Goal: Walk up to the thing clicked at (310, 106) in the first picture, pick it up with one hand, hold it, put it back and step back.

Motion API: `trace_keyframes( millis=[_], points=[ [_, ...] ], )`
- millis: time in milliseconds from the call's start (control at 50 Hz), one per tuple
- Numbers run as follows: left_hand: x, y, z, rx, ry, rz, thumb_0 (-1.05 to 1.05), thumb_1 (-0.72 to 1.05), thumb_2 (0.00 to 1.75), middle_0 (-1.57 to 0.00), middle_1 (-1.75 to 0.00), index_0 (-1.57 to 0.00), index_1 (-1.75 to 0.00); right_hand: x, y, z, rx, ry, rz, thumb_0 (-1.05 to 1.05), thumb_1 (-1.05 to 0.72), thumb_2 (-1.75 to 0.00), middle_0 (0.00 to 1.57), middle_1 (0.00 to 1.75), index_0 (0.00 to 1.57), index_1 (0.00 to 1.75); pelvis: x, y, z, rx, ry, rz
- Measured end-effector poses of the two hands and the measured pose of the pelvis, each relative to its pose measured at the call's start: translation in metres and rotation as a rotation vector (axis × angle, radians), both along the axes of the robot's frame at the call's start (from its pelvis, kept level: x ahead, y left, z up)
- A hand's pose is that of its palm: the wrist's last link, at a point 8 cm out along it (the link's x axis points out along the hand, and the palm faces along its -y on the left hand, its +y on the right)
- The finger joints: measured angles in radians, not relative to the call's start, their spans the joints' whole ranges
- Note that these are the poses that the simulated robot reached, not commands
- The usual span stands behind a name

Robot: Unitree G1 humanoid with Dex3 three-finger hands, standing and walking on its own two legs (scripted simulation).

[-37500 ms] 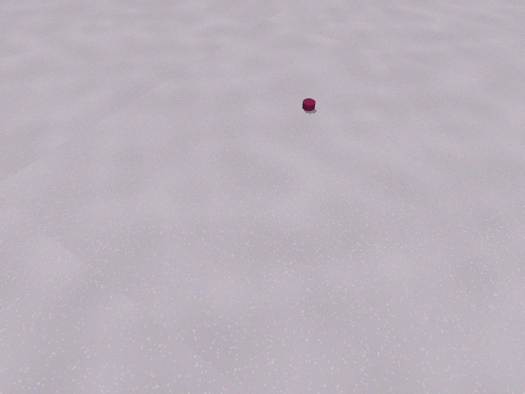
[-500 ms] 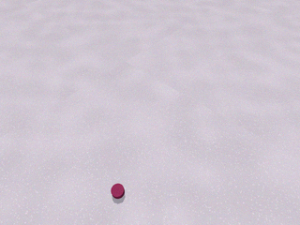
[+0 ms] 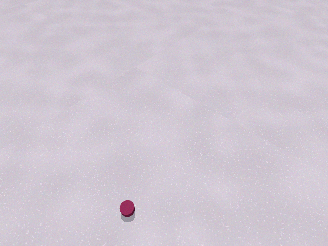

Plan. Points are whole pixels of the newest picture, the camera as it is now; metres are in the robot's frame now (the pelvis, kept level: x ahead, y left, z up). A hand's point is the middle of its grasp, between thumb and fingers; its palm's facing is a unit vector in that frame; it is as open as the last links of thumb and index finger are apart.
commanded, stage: stand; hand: left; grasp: from above
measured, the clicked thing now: (127, 208) +0.43 +0.23 -0.76
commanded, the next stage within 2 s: step back in 0.12 s
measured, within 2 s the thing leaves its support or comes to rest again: neither
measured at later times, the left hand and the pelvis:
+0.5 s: hand out of the picture +0.09 +0.32 -0.19, palm faces +0.00 -0.93 -0.37, open 7.4 cm; pelvis -0.07 +0.05 -0.03, yaw +2 degrees
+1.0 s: hand out of the picture -0.09 +0.30 -0.16, palm faces -0.09 -0.91 -0.40, open 7.4 cm; pelvis -0.18 +0.03 -0.02, yaw -6 degrees
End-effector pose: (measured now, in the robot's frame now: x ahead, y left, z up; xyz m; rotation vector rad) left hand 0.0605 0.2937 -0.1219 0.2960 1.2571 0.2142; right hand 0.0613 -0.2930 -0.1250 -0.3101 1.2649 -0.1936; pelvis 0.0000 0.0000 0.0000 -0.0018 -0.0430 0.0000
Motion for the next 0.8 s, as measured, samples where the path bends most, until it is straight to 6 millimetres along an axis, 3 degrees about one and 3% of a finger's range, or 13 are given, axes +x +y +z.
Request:
trace_keyframes(
  millis=[140,300,380,480,560,660,800],
  points=[
    [0.003,0.0,0.0,-0.003,-0.01,0.003,0.0,0.9,0.9,-0.2,-0.3,-0.2,-0.3,0.002,-0.001,0.0,0.002,-0.009,-0.002,0.0,-0.9,-0.9,0.2,0.29,0.2,0.3,-0.001,0.0,-0.001,0.001,0.002,0.0],
    [0.006,0.023,-0.005,0.034,-0.05,-0.016,0.0,0.9,0.9,-0.2,-0.3,-0.2,-0.3,-0.001,-0.01,-0.002,-0.037,-0.031,-0.014,0.0,-0.9,-0.9,0.2,0.29,0.2,0.3,-0.03,0.012,-0.013,0.0,0.01,0.009],
    [0.014,0.044,-0.013,0.045,-0.087,-0.056,0.0,0.9,0.9,-0.2,-0.3,-0.2,-0.3,-0.017,-0.003,0.002,-0.077,-0.035,-0.014,0.0,-0.9,-0.9,0.2,0.29,0.2,0.3,-0.043,0.03,-0.022,-0.002,0.019,0.018],
    [0.021,0.065,-0.026,0.035,-0.145,-0.048,0.0,0.9,0.9,-0.2,-0.3,-0.2,-0.3,-0.053,0.018,0.004,-0.118,0.021,0.014,0.0,-0.9,-0.9,0.2,0.29,0.2,0.3,-0.062,0.048,-0.028,-0.011,0.012,0.027],
    [0.006,0.069,-0.025,0.024,-0.125,-0.055,0.0,0.91,0.9,-0.2,-0.3,-0.2,-0.3,-0.074,0.033,0.013,-0.117,0.038,0.004,0.0,-0.9,-0.9,0.2,0.29,0.2,0.3,-0.075,0.054,-0.019,-0.019,0.023,0.014],
    [-0.032,0.071,-0.024,0.023,-0.055,-0.088,0.0,0.91,0.9,-0.2,-0.3,-0.2,-0.3,-0.084,0.044,0.014,-0.106,-0.037,-0.021,0.01,-0.9,-0.9,0.2,0.3,0.2,0.3,-0.091,0.06,-0.017,-0.019,0.018,-0.028],
    [-0.079,0.068,-0.023,0.041,-0.005,-0.115,0.0,0.9,0.9,-0.2,-0.3,-0.2,-0.3,-0.105,0.043,0.004,-0.077,-0.126,-0.026,0.0,-0.9,-0.9,0.2,0.3,0.2,0.3,-0.126,0.056,-0.023,-0.013,0.006,-0.084]
  ],
)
